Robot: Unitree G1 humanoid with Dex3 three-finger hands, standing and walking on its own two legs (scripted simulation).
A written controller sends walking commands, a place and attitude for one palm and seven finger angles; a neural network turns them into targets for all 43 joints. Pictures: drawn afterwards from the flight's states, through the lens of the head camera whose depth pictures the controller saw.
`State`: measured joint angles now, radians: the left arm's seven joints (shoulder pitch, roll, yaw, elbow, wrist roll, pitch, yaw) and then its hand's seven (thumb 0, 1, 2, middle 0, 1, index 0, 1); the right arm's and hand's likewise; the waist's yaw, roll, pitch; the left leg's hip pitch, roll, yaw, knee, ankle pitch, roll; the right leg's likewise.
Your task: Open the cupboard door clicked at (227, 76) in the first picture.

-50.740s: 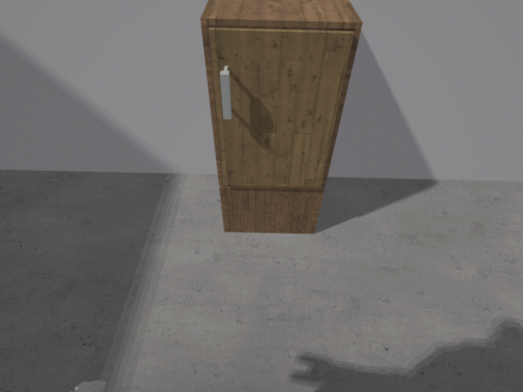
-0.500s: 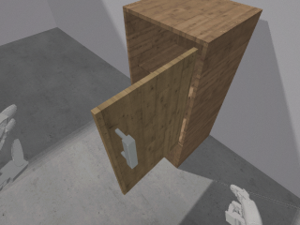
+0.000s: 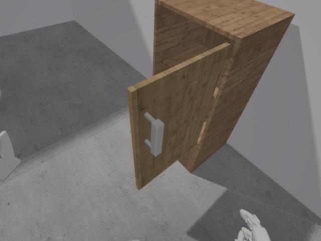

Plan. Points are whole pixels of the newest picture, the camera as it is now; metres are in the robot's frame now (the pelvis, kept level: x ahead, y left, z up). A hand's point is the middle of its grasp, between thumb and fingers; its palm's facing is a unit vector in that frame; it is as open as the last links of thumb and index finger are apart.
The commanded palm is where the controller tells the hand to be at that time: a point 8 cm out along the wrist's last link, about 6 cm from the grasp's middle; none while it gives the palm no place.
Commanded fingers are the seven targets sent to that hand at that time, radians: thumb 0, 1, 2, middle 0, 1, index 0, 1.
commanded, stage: step back with the hand held close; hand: left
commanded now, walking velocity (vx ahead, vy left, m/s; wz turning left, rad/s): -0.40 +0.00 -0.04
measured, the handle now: (152, 134) +0.41 +0.05 +0.01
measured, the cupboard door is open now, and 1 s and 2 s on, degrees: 91 91 91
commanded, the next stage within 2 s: stop stepping back and stand still in 0.22 s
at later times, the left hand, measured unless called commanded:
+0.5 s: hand out of the picture +0.12 +0.26 +0.18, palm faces +0.42 -0.80 -0.44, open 7.4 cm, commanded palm +0.09 +0.28 +0.19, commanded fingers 0.00 0.90 0.90 -0.20 -0.30 -0.20 -0.30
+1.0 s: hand out of the picture +0.07 +0.26 +0.17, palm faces +0.37 -0.81 -0.45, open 7.4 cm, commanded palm +0.04 +0.29 +0.19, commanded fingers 0.00 0.90 0.90 -0.20 -0.30 -0.20 -0.30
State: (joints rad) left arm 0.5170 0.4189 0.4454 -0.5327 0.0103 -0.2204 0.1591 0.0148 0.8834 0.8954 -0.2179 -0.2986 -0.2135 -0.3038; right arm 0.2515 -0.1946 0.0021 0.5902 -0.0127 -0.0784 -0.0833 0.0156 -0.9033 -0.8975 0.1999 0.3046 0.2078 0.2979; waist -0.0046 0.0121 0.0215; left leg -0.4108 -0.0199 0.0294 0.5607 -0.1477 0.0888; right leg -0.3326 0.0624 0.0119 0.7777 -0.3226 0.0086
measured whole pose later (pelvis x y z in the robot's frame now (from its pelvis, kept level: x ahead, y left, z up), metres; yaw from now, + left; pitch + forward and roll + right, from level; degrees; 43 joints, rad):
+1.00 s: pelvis -0.14 +0.01 +0.01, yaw -7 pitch -1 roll +0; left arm 0.57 0.42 0.42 -0.45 -0.05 -0.14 0.14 0.01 0.88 0.90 -0.22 -0.30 -0.21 -0.30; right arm 0.26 -0.19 0.03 0.68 -0.01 -0.08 -0.07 0.01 -0.90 -0.90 0.20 0.31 0.21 0.30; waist 0.02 -0.01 -0.06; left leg -0.43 0.01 0.04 0.74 -0.29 0.00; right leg -0.10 0.04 -0.07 0.43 -0.32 -0.06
